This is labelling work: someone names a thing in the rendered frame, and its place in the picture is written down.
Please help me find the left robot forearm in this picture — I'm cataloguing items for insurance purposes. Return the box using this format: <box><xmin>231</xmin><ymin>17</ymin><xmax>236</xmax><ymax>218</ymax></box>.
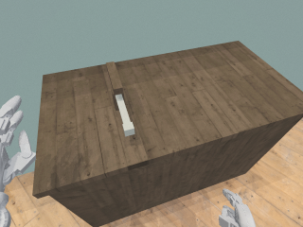
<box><xmin>0</xmin><ymin>192</ymin><xmax>11</xmax><ymax>227</ymax></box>

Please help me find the counter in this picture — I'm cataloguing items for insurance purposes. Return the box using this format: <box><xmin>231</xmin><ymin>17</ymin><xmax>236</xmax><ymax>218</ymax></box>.
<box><xmin>32</xmin><ymin>41</ymin><xmax>303</xmax><ymax>227</ymax></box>

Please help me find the right robot hand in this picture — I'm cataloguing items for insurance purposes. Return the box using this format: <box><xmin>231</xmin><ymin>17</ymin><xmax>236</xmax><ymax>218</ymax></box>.
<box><xmin>219</xmin><ymin>188</ymin><xmax>256</xmax><ymax>227</ymax></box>

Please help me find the tap lever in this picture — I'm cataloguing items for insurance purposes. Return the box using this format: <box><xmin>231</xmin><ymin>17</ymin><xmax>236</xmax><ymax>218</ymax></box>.
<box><xmin>116</xmin><ymin>94</ymin><xmax>135</xmax><ymax>136</ymax></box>

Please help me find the left robot hand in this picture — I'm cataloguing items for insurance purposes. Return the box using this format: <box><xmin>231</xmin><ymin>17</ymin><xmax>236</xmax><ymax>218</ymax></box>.
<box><xmin>0</xmin><ymin>96</ymin><xmax>36</xmax><ymax>192</ymax></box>

